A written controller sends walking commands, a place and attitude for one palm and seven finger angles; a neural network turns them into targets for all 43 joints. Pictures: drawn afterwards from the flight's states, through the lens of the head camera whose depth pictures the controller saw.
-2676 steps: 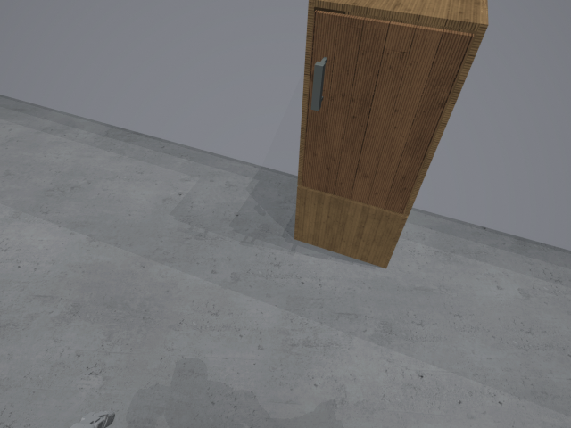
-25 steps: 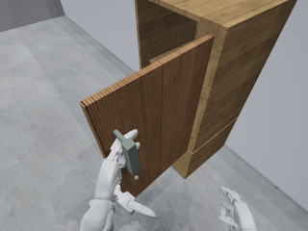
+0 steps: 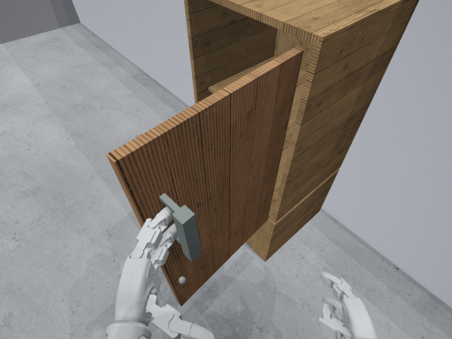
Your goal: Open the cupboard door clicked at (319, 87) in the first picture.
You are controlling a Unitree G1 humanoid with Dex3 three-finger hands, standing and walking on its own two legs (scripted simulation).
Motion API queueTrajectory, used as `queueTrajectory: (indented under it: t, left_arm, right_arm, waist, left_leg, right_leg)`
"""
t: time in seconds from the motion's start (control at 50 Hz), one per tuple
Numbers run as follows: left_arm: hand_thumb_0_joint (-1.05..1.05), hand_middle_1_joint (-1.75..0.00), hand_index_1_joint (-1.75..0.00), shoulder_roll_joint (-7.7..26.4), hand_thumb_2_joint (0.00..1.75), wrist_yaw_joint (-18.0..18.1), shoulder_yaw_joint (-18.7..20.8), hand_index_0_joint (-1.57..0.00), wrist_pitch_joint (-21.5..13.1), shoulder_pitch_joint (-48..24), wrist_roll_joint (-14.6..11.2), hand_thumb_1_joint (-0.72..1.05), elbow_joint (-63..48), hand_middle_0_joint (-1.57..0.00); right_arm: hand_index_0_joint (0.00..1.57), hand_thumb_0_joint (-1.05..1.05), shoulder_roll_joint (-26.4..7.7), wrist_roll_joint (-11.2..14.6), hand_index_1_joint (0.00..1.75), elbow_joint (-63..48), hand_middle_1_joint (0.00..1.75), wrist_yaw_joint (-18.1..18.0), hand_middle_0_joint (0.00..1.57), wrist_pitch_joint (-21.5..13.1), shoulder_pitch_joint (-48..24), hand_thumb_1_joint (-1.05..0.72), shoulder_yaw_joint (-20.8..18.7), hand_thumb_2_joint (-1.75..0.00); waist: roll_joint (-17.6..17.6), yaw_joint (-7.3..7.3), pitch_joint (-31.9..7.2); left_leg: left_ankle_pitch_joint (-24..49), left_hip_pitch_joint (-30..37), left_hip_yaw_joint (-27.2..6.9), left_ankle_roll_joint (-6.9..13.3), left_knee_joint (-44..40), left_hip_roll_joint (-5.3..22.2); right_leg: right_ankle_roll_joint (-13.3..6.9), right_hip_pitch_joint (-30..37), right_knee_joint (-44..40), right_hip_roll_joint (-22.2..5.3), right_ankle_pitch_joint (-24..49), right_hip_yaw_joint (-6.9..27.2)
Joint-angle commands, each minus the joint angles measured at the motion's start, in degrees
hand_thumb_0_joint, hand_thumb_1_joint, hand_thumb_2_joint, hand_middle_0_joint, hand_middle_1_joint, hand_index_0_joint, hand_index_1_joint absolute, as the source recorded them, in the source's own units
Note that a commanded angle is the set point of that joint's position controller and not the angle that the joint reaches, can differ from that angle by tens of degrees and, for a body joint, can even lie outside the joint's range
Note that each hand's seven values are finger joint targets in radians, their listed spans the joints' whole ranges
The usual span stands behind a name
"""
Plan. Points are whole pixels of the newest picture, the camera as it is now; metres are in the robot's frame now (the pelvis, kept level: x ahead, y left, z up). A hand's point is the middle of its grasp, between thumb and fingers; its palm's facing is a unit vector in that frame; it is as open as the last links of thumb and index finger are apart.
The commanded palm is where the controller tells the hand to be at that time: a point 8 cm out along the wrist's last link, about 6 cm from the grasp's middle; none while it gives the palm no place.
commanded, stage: slide the hand sideways off the handle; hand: left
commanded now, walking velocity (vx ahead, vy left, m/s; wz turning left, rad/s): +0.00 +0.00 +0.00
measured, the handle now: (180, 227) +0.28 +0.09 +0.08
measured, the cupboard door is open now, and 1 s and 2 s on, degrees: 95 94 94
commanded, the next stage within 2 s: draw the hand back to the body in 0.52 s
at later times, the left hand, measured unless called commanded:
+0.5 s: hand (142, 314) +0.16 +0.12 +0.08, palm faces +0.07 -1.00 -0.05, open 16.2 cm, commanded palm +0.12 +0.18 +0.08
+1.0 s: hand (102, 295) +0.17 +0.17 +0.12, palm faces +0.03 -1.00 -0.04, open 16.3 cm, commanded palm +0.13 +0.23 +0.13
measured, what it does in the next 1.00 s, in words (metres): stands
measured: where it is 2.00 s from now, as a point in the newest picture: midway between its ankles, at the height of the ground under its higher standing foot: outside the picture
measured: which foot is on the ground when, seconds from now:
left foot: down 0.00-1.00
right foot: down 0.00-1.00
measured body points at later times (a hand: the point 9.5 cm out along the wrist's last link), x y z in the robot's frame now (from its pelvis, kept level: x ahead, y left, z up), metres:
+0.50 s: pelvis +0.01 -0.03 -0.01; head +0.03 -0.04 +0.44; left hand +0.15 +0.18 +0.08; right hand +0.21 -0.25 -0.08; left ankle +0.04 +0.10 -0.68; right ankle +0.00 -0.11 -0.68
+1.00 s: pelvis +0.00 +0.00 +0.01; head +0.00 +0.00 +0.46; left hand +0.16 +0.22 +0.12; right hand +0.19 -0.21 -0.05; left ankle +0.04 +0.10 -0.68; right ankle +0.00 -0.11 -0.68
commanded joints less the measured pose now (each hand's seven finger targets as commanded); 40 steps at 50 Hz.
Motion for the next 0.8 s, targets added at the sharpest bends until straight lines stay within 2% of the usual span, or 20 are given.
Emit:
queueTrajectory:
  t: [0.0,0.06,0.14,0.2,0.28,0.34,0.36,0.42,0.44,0.46,0.48,0.52,0.54,0.58,0.6,0.64,0.68,0.74,0.76,0.78]
  left_arm:
    - [0.00,-0.30,-0.30,1.65,0.30,0.00,5.62,-0.15,-5.55,2.48,-1.37,-0.50,-14.54,-0.15]
    - [0.00,-0.30,-0.30,3.71,0.30,-1.90,8.75,-0.15,-6.33,7.85,-2.78,-0.50,-15.26,-0.15]
    - [0.00,-0.30,-0.30,5.12,0.30,-4.52,10.69,-0.15,-7.49,9.07,-4.55,-0.50,-17.29,-0.15]
    - [0.00,-0.30,-0.30,5.94,0.30,-6.76,13.55,-0.15,-8.28,13.06,-6.59,-0.50,-16.29,-0.15]
    - [0.00,-0.30,-0.30,6.41,0.30,-10.07,15.05,-0.15,-9.78,14.22,-9.11,-0.50,-17.42,-0.15]
    - [0.00,-0.30,-0.30,8.14,0.30,-12.31,17.85,-0.15,-10.57,15.27,-10.55,-0.50,-16.30,-0.15]
    - [0.00,-0.30,-0.30,8.31,0.30,-13.04,18.21,-0.15,-10.68,16.27,-11.01,-0.50,-16.36,-0.15]
    - [0.00,-0.30,-0.30,8.99,0.30,-15.17,18.72,-0.15,-11.08,15.19,-12.02,-0.50,-15.93,-0.15]
    - [0.00,-0.30,-0.30,9.03,0.30,-15.95,18.63,-0.15,-11.21,14.79,-12.37,-0.50,-16.28,-0.15]
    - [0.00,-0.30,-0.30,9.94,0.30,-16.46,19.39,-0.15,-11.30,14.04,-12.64,-0.50,-16.07,-0.15]
    - [0.00,-0.30,-0.30,8.68,0.30,-17.29,17.92,-0.15,-11.55,13.23,-12.88,-0.50,-16.51,-0.15]
    - [0.00,-0.30,-0.30,9.09,0.30,-18.26,18.48,-0.15,-11.74,12.66,-13.71,-0.50,-16.32,-0.15]
    - [0.00,-0.30,-0.30,9.28,0.30,-18.55,18.51,-0.15,-11.68,12.34,-13.89,-0.50,-15.83,-0.15]
    - [0.00,-0.30,-0.30,9.08,0.30,-18.91,18.41,-0.15,-11.32,12.61,-14.15,-0.50,-15.59,-0.15]
    - [0.00,-0.30,-0.30,10.12,0.30,-18.73,19.77,-0.15,-10.96,12.41,-14.04,-0.50,-14.90,-0.15]
    - [0.00,-0.30,-0.30,11.85,0.30,-17.81,20.38,-0.15,-10.29,10.84,-13.77,-0.50,-18.94,-0.15]
    - [0.00,-0.30,-0.30,12.38,0.30,-16.47,21.10,-0.15,-8.74,10.62,-13.57,-0.50,-20.33,-0.15]
    - [0.00,-0.30,-0.30,11.84,0.30,-15.39,21.14,-0.15,-6.59,10.78,-13.72,-0.50,-21.21,-0.15]
    - [0.00,-0.30,-0.30,12.42,0.30,-15.12,21.96,-0.15,-5.74,10.50,-13.98,-0.50,-21.24,-0.15]
    - [0.00,-0.30,-0.30,11.57,0.30,-15.19,21.63,-0.15,-4.79,11.32,-14.04,-0.50,-20.16,-0.15]
  right_arm:
    - [0.20,0.00,-5.85,0.20,0.30,-10.10,0.30,-0.48,0.20,-3.73,-4.57,-0.90,-3.33,-0.90]
    - [0.20,0.00,-5.72,0.43,0.30,-10.04,0.30,-0.54,0.20,-3.81,-4.15,-0.90,-3.83,-0.90]
    - [0.20,0.00,-5.38,0.61,0.30,-9.83,0.30,-1.06,0.20,-4.03,-4.42,-0.90,-4.15,-0.90]
    - [0.20,0.00,-5.09,0.97,0.30,-9.22,0.30,-1.57,0.20,-4.02,-4.49,-0.90,-4.65,-0.90]
    - [0.20,0.00,-5.16,1.28,0.30,-8.93,0.30,-2.33,0.20,-4.50,-5.09,-0.90,-5.00,-0.90]
    - [0.20,0.00,-5.13,1.53,0.30,-8.45,0.30,-3.02,0.20,-4.49,-5.23,-0.90,-5.57,-0.90]
    - [0.20,0.00,-5.16,1.64,0.30,-8.52,0.30,-3.17,0.20,-4.47,-5.44,-0.90,-5.59,-0.90]
    - [0.20,0.00,-5.40,1.79,0.30,-8.46,0.30,-3.76,0.20,-4.63,-5.54,-0.90,-5.80,-0.90]
    - [0.20,0.00,-5.45,1.79,0.30,-8.53,0.30,-4.00,0.20,-4.77,-5.64,-0.90,-5.75,-0.90]
    - [0.20,0.00,-5.56,1.96,0.30,-8.24,0.30,-4.27,0.20,-4.90,-5.66,-0.90,-5.91,-0.90]
    - [0.20,0.00,-5.65,1.84,0.30,-8.39,0.30,-4.31,0.20,-5.28,-5.55,-0.90,-5.71,-0.90]
    - [0.20,0.00,-5.83,1.98,0.30,-8.09,0.30,-4.64,0.20,-5.75,-5.20,-0.90,-5.74,-0.90]
    - [0.20,0.00,-5.84,2.00,0.30,-7.96,0.30,-4.77,0.20,-5.90,-5.14,-0.90,-5.71,-0.90]
    - [0.20,0.00,-5.80,2.09,0.30,-7.97,0.30,-4.87,0.20,-6.21,-5.43,-0.90,-5.69,-0.90]
    - [0.20,0.00,-5.83,2.20,0.30,-7.79,0.30,-4.96,0.20,-6.06,-5.30,-0.90,-5.84,-0.90]
    - [0.20,0.00,-6.02,2.39,0.30,-8.68,0.30,-5.08,0.20,-6.17,-5.35,-0.90,-5.66,-0.90]
    - [0.20,0.00,-5.69,2.55,0.30,-9.04,0.30,-5.28,0.20,-6.00,-5.58,-0.90,-5.44,-0.90]
    - [0.20,0.00,-5.47,3.00,0.30,-9.41,0.30,-5.38,0.20,-5.94,-5.76,-0.90,-4.91,-0.90]
    - [0.20,0.00,-5.59,3.06,0.30,-9.30,0.30,-5.42,0.20,-6.00,-5.90,-0.90,-4.76,-0.90]
    - [0.20,0.00,-5.47,3.20,0.30,-9.13,0.30,-5.43,0.20,-6.11,-6.06,-0.90,-4.67,-0.90]
  waist:
    - [-3.28,0.63,-6.56]
    - [-4.28,1.46,-8.19]
    - [-2.65,0.86,-7.10]
    - [-3.83,1.04,-7.17]
    - [-3.90,0.88,-7.83]
    - [-5.47,0.94,-7.30]
    - [-4.68,1.41,-7.48]
    - [-5.71,0.77,-6.29]
    - [-4.90,0.74,-6.22]
    - [-5.88,0.42,-6.34]
    - [-5.22,0.16,-6.33]
    - [-4.66,0.31,-6.64]
    - [-5.41,0.18,-6.30]
    - [-4.77,0.41,-6.61]
    - [-4.77,0.75,-6.15]
    - [-1.39,1.55,-8.02]
    - [-1.70,1.78,-7.88]
    - [-0.07,1.98,-5.82]
    - [-0.33,2.27,-5.85]
    - [-0.43,2.13,-4.60]
  left_leg:
    - [5.19,6.99,-2.09,0.26,-8.57,-0.13]
    - [7.99,6.05,-1.41,0.30,-7.39,-0.53]
    - [8.30,4.83,-0.95,0.40,-5.69,-0.87]
    - [9.00,3.41,-0.98,0.20,-4.44,-0.98]
    - [9.36,2.30,-1.23,0.13,-2.76,-1.29]
    - [8.66,0.92,-1.34,-0.01,-1.74,-1.24]
    - [8.88,0.62,-1.29,0.00,-1.46,-1.38]
    - [7.22,-0.30,-1.36,0.14,-0.85,-1.27]
    - [6.78,-0.63,-1.31,0.16,-0.49,-1.28]
    - [6.67,-0.80,-1.42,0.27,0.29,-1.20]
    - [6.39,-0.69,-1.42,0.30,0.36,-1.28]
    - [6.29,-0.62,-1.61,0.34,0.37,-1.12]
    - [6.15,-0.87,-1.76,0.36,0.29,-1.08]
    - [6.04,-0.66,-1.71,0.38,0.46,-1.07]
    - [5.80,-0.70,-1.69,0.36,-0.16,-0.90]
    - [6.16,1.88,-1.75,0.57,-2.11,-0.77]
    - [5.68,2.89,-1.75,0.71,-3.55,-0.69]
    - [4.76,4.59,-2.01,0.75,-5.90,-0.59]
    - [5.10,4.94,-2.33,0.81,-6.35,-0.53]
    - [4.65,5.50,-2.21,0.72,-7.17,-0.45]
  right_leg:
    - [-0.56,-0.60,-9.41,0.56,9.98,-0.17]
    - [-0.47,1.86,-9.06,0.55,14.09,0.66]
    - [0.15,1.17,-9.21,0.12,16.08,1.80]
    - [0.92,2.29,-9.33,-0.34,19.66,3.08]
    - [1.69,2.79,-9.23,-1.14,22.31,4.70]
    - [2.25,2.44,-9.45,-1.57,22.25,5.71]
    - [2.17,3.18,-9.50,-1.66,22.33,6.21]
    - [2.48,1.46,-10.24,-1.99,18.98,6.57]
    - [2.57,1.16,-10.62,-2.23,17.81,7.08]
    - [2.80,1.04,-11.27,-2.38,16.94,8.12]
    - [2.87,0.55,-11.40,-2.61,16.42,8.03]
    - [2.57,-0.05,-11.13,-2.34,15.30,7.48]
    - [2.59,-0.20,-11.21,-2.38,14.95,7.38]
    - [2.65,-0.45,-11.32,-2.42,14.23,7.54]
    - [2.21,-0.76,-11.11,-2.05,12.74,6.74]
    - [1.36,-0.74,-10.74,-1.24,10.87,5.26]
    - [0.99,-0.13,-11.35,-0.69,8.53,4.28]
    - [0.49,-0.69,-12.25,0.16,6.16,2.59]
    - [0.38,0.15,-12.57,0.22,6.48,2.50]
    - [0.43,-0.26,-12.93,0.38,6.11,1.87]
